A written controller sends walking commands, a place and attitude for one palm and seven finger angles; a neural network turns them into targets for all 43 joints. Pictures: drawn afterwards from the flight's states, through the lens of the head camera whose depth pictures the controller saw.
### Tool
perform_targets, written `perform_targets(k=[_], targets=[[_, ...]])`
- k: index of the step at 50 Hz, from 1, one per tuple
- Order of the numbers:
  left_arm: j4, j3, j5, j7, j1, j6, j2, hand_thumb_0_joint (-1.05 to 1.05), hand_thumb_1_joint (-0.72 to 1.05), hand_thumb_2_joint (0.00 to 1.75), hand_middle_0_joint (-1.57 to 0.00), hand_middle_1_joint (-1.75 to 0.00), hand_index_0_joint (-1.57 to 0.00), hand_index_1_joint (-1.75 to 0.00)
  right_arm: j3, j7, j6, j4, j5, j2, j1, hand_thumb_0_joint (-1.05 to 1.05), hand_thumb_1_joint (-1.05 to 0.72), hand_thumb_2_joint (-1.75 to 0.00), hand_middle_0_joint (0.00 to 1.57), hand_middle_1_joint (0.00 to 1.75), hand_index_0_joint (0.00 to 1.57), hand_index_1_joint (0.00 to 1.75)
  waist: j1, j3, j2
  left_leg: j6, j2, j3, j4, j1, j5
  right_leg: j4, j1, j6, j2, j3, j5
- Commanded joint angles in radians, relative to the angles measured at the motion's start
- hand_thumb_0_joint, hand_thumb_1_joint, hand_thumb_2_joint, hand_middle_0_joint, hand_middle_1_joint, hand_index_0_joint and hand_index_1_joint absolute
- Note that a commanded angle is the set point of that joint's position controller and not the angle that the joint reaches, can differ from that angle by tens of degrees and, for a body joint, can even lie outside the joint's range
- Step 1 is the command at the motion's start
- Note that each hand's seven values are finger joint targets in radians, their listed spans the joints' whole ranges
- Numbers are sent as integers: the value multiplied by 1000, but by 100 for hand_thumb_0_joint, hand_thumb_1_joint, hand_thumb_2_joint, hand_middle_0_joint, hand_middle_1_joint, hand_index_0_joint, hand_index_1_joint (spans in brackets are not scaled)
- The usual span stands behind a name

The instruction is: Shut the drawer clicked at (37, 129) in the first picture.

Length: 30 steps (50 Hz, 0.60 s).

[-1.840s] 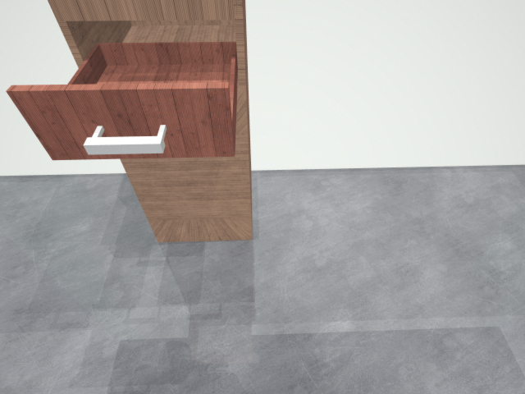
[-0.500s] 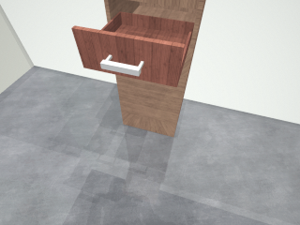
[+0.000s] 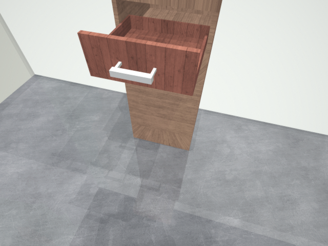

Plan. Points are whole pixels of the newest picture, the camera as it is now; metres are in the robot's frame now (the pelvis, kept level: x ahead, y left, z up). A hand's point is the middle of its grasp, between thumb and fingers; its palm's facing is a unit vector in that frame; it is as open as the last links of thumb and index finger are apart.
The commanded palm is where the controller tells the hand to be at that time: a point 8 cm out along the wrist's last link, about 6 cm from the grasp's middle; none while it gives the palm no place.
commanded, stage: look at it before walking up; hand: left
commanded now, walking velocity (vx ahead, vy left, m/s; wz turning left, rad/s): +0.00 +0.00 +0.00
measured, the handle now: (133, 71) +0.60 +0.13 +0.10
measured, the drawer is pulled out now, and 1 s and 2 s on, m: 0.30 0.30 0.30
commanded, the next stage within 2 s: turn to face it in 0.10 s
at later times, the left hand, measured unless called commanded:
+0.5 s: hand out of the picture +0.02 +0.20 -0.18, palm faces -0.03 -0.97 -0.23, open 7.4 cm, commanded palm none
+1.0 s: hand out of the picture +0.09 +0.19 -0.18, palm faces -0.13 -0.97 -0.22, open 7.4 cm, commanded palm none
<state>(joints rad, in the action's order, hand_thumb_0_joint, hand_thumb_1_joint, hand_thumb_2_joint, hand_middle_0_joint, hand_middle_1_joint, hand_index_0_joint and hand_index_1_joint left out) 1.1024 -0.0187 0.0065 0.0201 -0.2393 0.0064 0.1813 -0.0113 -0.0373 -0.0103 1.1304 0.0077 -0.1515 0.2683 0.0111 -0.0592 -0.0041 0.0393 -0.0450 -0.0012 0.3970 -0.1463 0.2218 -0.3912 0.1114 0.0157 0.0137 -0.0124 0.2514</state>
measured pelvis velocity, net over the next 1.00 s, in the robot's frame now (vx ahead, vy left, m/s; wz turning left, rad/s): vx -0.01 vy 0.00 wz -0.17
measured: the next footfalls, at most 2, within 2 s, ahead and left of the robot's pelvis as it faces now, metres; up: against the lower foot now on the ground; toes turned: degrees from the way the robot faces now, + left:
left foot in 1.42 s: +0.21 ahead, +0.09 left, +0.00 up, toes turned -6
right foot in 1.76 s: +0.24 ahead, -0.16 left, +0.00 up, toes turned -10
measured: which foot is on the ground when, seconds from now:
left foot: down 0.00-1.00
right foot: down 0.00-1.00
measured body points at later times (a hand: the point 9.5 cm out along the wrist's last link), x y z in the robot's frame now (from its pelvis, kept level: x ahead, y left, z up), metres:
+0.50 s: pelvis -0.01 +0.00 -0.01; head +0.03 +0.00 +0.44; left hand +0.02 +0.25 -0.16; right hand +0.00 -0.23 -0.16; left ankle +0.00 +0.14 -0.74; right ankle -0.02 -0.11 -0.74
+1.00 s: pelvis -0.01 +0.00 -0.01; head +0.02 +0.00 +0.44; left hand +0.09 +0.24 -0.16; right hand +0.00 -0.26 -0.15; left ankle +0.00 +0.14 -0.74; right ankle -0.06 -0.11 -0.71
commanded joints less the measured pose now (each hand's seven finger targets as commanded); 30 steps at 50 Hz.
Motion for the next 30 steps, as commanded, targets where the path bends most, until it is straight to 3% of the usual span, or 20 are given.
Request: perform_targets(k=[1, 14, 20, 26, 27, 28, 30], targets=[[-29, -19, -2, 12, -58, -15, 122, 0, 90, 90, -20, -30, -20, -30, -23, -4, 8, -30, 5, -112, 59, 0, -90, -90, 20, 30, 20, 30, -1, -13, 22, -38, -61, -37, -54, -14, -127, 77, 47, 17, -106, 74, -159], [-38, -33, 2, 9, -54, -7, 132, 0, 90, 90, -20, -30, -20, -30, -36, -10, 4, -45, 4, -127, 49, 0, -90, -90, 20, 30, 20, 30, 3, -1, 27, -40, -74, -20, -8, -2, -139, 33, 74, 20, -106, 93, -231], [-76, -56, 9, -4, -24, 15, 141, 0, 90, 90, -20, -30, -20, -30, -58, -14, -8, -80, 8, -169, 21, 0, -90, -90, 20, 30, 20, 30, 3, -29, 54, -64, -123, -44, -18, -50, -12, -48, 152, 23, -69, 106, -152], [-118, -68, 17, -17, -27, 23, 142, 0, 90, 90, -20, -30, -20, -30, -80, -14, -7, -128, 11, -212, -31, 0, -90, -90, 20, 30, 20, 30, -15, 23, 96, -104, -183, -77, -32, -87, 50, -167, 163, 17, -35, 100, -117], [-123, -70, 18, -18, -30, 22, 148, 0, 90, 90, -20, -30, -20, -30, -81, -14, -7, -136, 12, -211, -41, 0, -90, -90, 20, 30, 20, 30, -20, 33, 83, -100, -175, -60, -10, -93, 38, -163, 156, 20, -40, 113, -148], [-127, -70, 17, -17, -35, 20, 153, 0, 90, 90, -20, -30, -20, -30, -82, -12, -7, -139, 10, -200, -48, 0, -90, -90, 20, 30, 20, 30, -24, 52, 31, -90, -159, -38, 22, -92, 41, -144, 140, 25, -48, 133, -173], [-136, -77, 22, -14, -29, 16, 203, 0, 90, 90, -20, -30, -20, -30, -79, -9, -10, -155, 7, -177, -60, 0, -90, -90, 20, 30, 20, 30, -21, 61, -80, -45, -68, 46, 157, -132, 91, -27, 117, 60, -138, 280, -220]])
